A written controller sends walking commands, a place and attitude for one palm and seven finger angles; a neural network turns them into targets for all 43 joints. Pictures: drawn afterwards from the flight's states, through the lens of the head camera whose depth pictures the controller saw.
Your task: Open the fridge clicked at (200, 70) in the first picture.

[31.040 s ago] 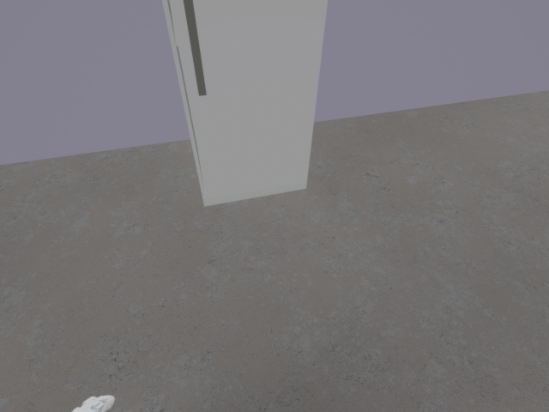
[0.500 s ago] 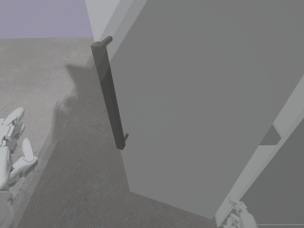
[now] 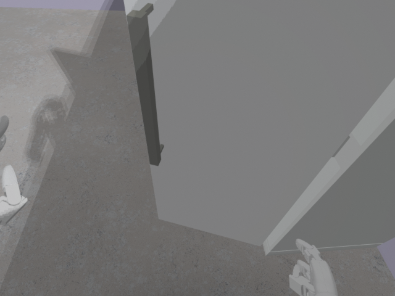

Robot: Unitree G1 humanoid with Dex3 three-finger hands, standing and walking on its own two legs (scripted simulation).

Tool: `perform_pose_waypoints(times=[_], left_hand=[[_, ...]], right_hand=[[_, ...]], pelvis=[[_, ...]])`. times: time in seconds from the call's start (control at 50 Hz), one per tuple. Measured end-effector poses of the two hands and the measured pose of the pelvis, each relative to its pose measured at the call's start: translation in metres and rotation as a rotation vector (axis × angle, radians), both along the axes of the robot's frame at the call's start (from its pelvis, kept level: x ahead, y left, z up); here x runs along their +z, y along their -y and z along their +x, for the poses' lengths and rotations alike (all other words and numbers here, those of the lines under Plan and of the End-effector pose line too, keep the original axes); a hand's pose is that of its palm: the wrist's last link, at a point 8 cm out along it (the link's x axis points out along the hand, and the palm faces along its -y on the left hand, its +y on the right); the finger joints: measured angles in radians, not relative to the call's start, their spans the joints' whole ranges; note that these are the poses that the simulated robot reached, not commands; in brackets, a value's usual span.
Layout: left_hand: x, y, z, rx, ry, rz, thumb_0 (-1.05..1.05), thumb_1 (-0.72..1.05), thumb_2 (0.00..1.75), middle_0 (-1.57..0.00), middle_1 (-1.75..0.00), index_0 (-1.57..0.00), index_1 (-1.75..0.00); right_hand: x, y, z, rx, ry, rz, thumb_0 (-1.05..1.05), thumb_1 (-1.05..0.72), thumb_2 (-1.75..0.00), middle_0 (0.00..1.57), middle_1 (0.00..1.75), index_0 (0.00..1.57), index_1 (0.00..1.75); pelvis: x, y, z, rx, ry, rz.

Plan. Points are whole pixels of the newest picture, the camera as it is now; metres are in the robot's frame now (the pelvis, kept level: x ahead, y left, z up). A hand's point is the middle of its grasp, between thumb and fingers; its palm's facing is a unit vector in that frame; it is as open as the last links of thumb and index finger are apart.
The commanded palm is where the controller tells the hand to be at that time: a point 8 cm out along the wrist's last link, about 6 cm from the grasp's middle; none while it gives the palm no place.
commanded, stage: step back with the hand held close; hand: left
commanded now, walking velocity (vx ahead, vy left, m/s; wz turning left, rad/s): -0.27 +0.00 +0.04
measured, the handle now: (152, 102) +0.50 +0.15 +0.10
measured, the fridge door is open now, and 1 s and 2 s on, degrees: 71 71 71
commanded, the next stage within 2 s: stop stepping back and stand still in 0.58 s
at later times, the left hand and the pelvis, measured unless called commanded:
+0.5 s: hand out of the picture +0.08 +0.26 +0.17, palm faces +0.53 -0.71 -0.45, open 7.4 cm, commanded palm +0.02 +0.29 +0.18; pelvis -0.09 -0.02 -0.01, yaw +6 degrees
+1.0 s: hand out of the picture +0.03 +0.22 +0.18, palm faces +0.44 -0.78 -0.45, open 7.4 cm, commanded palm -0.03 +0.25 +0.18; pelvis -0.17 -0.05 +0.00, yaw -1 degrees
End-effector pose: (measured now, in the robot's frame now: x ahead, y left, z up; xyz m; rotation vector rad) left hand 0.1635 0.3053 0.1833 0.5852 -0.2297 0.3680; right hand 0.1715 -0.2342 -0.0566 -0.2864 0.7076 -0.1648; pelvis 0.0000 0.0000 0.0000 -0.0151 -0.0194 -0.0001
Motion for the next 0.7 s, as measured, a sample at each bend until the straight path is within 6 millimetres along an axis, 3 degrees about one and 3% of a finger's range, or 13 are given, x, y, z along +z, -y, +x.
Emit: perform_pose_waypoints(times=[0.12, 0.24, 0.34, 0.46, 0.54, 0.6, 0.7], left_hand=[[-0.006, -0.011, -0.036, 0.080, 0.056, -0.003, 0.01, 0.89, 0.90, -0.21, -0.30, -0.21, -0.30], [-0.014, -0.005, -0.069, 0.111, 0.086, -0.034, 0.01, 0.89, 0.90, -0.21, -0.30, -0.21, -0.30], [-0.005, 0.007, -0.085, 0.093, 0.149, 0.000, 0.01, 0.89, 0.90, -0.21, -0.30, -0.21, -0.30], [0.005, 0.015, -0.117, 0.099, 0.147, 0.050, 0.01, 0.89, 0.90, -0.21, -0.30, -0.21, -0.30], [0.003, 0.012, -0.132, 0.084, 0.134, 0.014, 0.01, 0.89, 0.90, -0.21, -0.30, -0.21, -0.30], [-0.003, 0.005, -0.140, 0.070, 0.150, 0.019, 0.01, 0.89, 0.90, -0.21, -0.30, -0.21, -0.30], [-0.004, -0.003, -0.157, 0.102, 0.117, -0.001, 0.01, 0.89, 0.90, -0.21, -0.30, -0.21, -0.30]], right_hand=[[-0.010, -0.013, -0.017, 0.054, 0.021, 0.022, 0.02, -0.90, -0.90, 0.21, 0.30, 0.20, 0.30], [-0.019, -0.017, -0.034, 0.107, 0.012, 0.025, 0.02, -0.90, -0.90, 0.21, 0.30, 0.20, 0.30], [-0.020, -0.014, -0.047, 0.145, 0.025, 0.020, 0.02, -0.90, -0.90, 0.21, 0.30, 0.20, 0.30], [-0.024, -0.001, -0.059, 0.152, 0.009, 0.030, 0.02, -0.90, -0.90, 0.21, 0.30, 0.21, 0.30], [-0.016, 0.003, -0.076, 0.134, -0.017, 0.003, 0.02, -0.90, -0.90, 0.21, 0.30, 0.20, 0.30], [-0.017, 0.003, -0.088, 0.127, 0.015, -0.031, 0.02, -0.90, -0.90, 0.21, 0.30, 0.20, 0.30], [-0.013, -0.004, -0.120, 0.097, 0.026, 0.022, 0.02, -0.90, -0.90, 0.21, 0.30, 0.20, 0.30]], pelvis=[[-0.008, -0.001, -0.020, 0.050, 0.009, -0.011], [-0.012, 0.005, -0.041, 0.059, 0.016, -0.019], [-0.015, 0.017, -0.058, 0.123, 0.021, -0.016], [-0.015, 0.025, -0.078, 0.124, 0.010, 0.004], [-0.011, 0.019, -0.093, 0.104, -0.010, 0.029], [-0.018, 0.014, -0.113, 0.130, -0.013, 0.005], [-0.009, 0.018, -0.139, 0.090, -0.012, -0.029]])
